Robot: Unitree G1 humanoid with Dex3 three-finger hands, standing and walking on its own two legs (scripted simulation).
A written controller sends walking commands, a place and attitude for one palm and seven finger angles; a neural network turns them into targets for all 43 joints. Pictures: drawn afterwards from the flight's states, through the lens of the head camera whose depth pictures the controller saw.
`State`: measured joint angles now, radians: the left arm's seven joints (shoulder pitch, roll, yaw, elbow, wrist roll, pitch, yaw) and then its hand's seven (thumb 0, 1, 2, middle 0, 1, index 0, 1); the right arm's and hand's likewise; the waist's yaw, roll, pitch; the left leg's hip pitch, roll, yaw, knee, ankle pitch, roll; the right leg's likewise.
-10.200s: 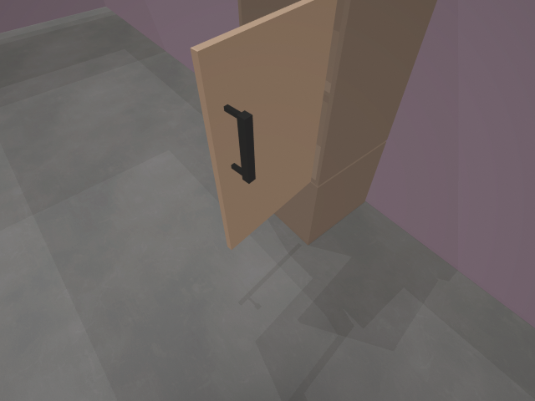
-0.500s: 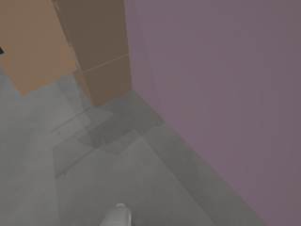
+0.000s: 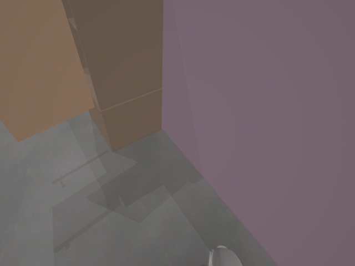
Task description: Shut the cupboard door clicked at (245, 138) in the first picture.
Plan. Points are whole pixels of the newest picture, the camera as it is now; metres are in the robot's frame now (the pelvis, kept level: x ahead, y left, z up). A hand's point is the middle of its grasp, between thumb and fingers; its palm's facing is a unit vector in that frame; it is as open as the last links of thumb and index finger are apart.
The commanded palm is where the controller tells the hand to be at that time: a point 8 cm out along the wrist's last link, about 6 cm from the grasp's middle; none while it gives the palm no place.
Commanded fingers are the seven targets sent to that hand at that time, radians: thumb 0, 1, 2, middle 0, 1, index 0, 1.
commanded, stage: walk to a spot facing it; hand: left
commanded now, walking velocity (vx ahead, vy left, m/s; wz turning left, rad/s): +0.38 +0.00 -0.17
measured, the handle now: out of the picture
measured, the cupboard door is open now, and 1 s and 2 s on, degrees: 97 97 97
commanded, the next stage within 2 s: turn to face it in 0.20 s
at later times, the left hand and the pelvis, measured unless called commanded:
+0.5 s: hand (151, 201) +0.32 +0.09 -0.17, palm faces +0.01 -0.99 -0.17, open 7.1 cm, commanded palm none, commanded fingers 0.00 0.90 0.90 -0.20 -0.30 -0.20 -0.30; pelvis +0.20 -0.07 -0.01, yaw +1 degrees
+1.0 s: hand (108, 225) +0.25 +0.21 -0.19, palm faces +0.31 -0.92 -0.23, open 7.4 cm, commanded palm none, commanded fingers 0.00 0.90 0.90 -0.20 -0.30 -0.20 -0.30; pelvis +0.26 -0.01 -0.01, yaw +16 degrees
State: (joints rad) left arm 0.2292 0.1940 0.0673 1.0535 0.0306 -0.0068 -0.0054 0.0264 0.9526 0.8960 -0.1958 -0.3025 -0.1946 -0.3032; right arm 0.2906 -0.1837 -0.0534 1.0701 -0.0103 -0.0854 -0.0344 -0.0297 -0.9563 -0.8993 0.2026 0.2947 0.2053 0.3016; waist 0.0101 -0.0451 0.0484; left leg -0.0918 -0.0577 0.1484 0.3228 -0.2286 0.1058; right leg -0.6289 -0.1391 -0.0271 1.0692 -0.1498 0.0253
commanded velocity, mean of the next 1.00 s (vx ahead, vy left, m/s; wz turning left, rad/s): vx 0.08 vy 0.00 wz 0.39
